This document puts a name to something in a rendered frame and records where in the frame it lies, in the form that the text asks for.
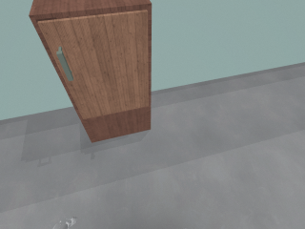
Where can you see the robot left hand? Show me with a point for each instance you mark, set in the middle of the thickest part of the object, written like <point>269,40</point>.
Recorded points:
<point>65,223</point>

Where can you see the handle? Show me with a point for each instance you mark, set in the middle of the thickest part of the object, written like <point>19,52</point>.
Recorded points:
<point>64,63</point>

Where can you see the cupboard door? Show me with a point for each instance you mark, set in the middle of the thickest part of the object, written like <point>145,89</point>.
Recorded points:
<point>108,55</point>

